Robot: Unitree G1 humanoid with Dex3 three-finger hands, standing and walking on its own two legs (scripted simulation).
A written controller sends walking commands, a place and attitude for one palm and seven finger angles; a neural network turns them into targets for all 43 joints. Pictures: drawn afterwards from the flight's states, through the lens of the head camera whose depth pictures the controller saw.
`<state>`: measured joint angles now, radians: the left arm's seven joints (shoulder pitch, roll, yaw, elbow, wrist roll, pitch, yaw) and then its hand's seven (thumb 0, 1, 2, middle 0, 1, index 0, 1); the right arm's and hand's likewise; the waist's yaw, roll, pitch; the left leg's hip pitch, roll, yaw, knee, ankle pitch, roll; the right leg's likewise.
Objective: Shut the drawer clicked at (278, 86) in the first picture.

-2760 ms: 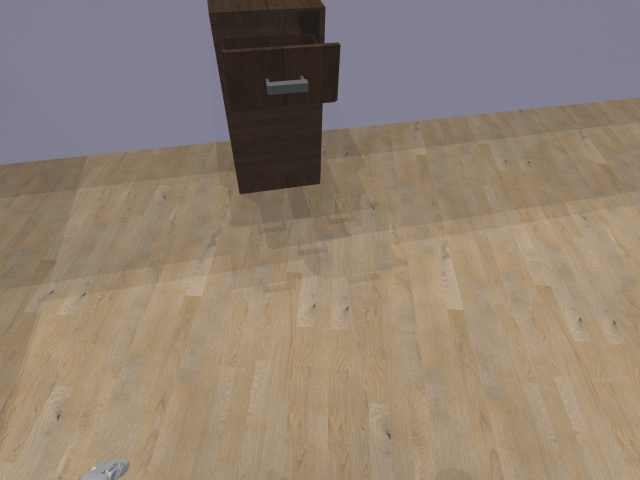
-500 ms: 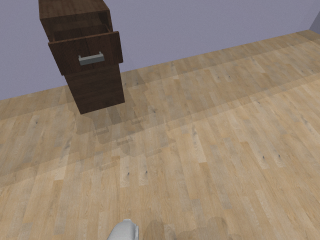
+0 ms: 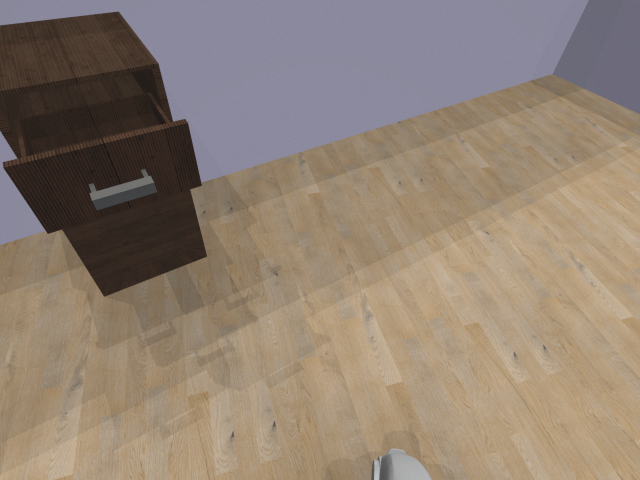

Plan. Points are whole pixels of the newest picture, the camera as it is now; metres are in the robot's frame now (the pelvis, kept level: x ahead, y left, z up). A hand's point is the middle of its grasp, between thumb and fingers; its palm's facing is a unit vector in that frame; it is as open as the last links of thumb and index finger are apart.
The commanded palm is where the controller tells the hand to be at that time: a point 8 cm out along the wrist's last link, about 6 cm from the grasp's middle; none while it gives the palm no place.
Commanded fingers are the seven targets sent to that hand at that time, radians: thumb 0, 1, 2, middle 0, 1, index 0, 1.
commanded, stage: walk to a spot facing it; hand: left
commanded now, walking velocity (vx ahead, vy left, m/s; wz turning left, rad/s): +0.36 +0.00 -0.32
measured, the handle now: (121, 186) +0.68 +0.47 -0.08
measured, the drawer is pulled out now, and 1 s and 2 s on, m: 0.30 0.30 0.30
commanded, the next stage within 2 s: turn to face it in 0.42 s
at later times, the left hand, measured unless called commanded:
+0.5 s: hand (254, 386) +0.30 +0.12 -0.17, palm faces -0.07 -0.97 -0.23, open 7.2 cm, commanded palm none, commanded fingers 0.00 0.90 0.90 -0.20 -0.30 -0.20 -0.30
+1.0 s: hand (232, 339) +0.39 +0.18 -0.18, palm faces +0.18 -0.96 -0.19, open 7.4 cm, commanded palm none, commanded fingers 0.00 0.90 0.90 -0.20 -0.30 -0.20 -0.30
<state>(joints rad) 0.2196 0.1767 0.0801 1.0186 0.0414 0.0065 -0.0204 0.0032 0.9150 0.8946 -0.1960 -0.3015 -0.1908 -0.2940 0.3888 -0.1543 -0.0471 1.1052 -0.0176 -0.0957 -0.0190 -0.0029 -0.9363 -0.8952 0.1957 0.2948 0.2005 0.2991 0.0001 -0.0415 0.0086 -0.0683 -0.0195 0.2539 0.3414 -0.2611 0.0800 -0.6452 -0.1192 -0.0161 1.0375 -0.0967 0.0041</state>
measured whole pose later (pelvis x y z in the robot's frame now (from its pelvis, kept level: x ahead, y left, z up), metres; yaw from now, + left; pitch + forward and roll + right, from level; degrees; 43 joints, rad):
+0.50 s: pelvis +0.22 -0.06 +0.00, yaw -6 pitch -1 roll -1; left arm 0.23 0.18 0.07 1.05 0.02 -0.07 0.02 -0.02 0.94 0.89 -0.20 -0.30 -0.20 -0.30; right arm 0.29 -0.14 -0.05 1.07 -0.03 -0.03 -0.01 0.01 -0.92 -0.90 0.20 0.29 0.20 0.30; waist -0.05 0.02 0.03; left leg -0.53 0.15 0.06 1.12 -0.28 -0.02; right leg -0.19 0.05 -0.15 0.42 -0.23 -0.09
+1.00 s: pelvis +0.35 -0.02 -0.01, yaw +7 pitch -1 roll -2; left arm 0.20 0.20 0.08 0.98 0.02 0.04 0.01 0.01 0.91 0.89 -0.20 -0.30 -0.20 -0.29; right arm 0.18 -0.18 -0.05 0.97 -0.02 0.01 0.00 0.00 -0.93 -0.89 0.20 0.30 0.21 0.30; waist 0.00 -0.01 0.07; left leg -0.32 -0.03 0.05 0.50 -0.16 0.09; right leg -0.49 -0.09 -0.01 1.07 -0.37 0.08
